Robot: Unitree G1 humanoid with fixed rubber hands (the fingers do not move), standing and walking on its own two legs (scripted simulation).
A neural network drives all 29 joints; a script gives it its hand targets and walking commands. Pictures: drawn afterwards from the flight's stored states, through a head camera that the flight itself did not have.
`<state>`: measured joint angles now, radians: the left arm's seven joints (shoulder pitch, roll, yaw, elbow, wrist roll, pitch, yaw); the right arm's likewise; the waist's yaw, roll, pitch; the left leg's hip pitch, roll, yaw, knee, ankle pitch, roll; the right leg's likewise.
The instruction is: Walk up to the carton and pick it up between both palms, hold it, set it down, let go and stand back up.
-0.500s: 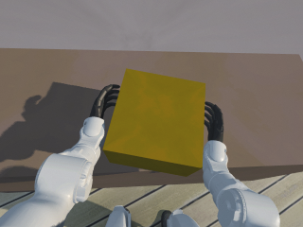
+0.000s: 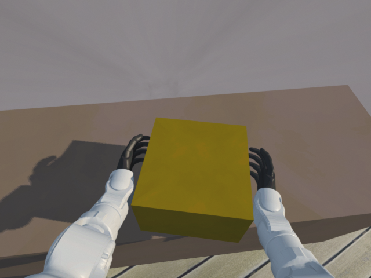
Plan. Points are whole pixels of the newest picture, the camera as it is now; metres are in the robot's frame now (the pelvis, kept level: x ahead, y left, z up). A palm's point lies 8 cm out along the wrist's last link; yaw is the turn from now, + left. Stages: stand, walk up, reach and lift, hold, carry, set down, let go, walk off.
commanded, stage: reach and lift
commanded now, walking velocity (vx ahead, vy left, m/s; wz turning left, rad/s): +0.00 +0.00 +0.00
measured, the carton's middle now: (194, 176) +0.37 -0.05 -0.06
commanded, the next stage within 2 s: none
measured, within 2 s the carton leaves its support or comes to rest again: neither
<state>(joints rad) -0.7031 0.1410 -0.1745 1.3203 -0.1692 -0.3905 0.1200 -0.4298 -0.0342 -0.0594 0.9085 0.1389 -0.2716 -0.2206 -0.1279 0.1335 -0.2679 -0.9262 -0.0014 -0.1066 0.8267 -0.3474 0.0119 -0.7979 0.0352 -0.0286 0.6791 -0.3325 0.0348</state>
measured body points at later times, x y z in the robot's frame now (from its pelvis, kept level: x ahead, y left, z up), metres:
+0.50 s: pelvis -0.02 -0.01 +0.03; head +0.00 -0.01 +0.48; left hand +0.39 +0.12 +0.08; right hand +0.34 -0.21 +0.08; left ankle +0.00 +0.10 -0.70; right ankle -0.02 -0.15 -0.70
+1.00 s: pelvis -0.02 -0.01 +0.04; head -0.05 -0.01 +0.49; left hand +0.38 +0.12 +0.14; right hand +0.35 -0.20 +0.14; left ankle +0.00 +0.10 -0.70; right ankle -0.02 -0.15 -0.70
